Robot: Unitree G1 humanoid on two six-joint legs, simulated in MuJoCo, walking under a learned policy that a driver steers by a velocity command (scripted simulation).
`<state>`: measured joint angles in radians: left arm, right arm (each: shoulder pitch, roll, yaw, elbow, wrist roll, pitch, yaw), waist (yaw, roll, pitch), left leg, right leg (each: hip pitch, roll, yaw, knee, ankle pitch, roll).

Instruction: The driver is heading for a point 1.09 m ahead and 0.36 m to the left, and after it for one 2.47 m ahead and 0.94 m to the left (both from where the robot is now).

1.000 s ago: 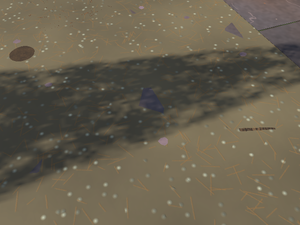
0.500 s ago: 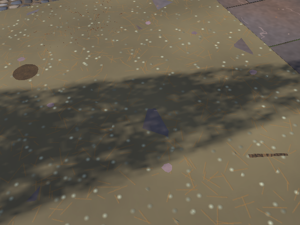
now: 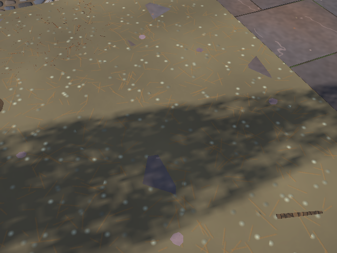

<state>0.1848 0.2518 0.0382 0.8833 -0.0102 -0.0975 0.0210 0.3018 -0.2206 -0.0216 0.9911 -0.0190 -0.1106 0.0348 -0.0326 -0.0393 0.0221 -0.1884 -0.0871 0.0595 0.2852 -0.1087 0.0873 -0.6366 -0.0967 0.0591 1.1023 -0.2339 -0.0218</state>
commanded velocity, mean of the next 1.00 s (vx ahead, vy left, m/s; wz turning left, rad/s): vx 0.12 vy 0.00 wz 0.00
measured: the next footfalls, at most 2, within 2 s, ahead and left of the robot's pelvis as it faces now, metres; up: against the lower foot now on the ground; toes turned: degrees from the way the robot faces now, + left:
right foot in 0.20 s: +0.23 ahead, -0.14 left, +0.00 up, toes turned +0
left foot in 1.50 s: +0.57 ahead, +0.12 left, +0.00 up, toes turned +16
